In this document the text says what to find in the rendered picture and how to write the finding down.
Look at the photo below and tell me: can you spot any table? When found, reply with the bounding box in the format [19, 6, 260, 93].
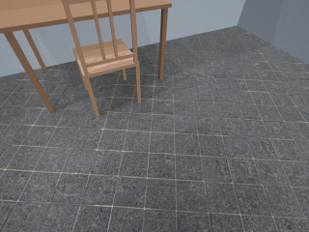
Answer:
[0, 0, 172, 113]

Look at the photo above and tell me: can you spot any chair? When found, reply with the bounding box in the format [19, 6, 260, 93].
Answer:
[62, 0, 141, 117]

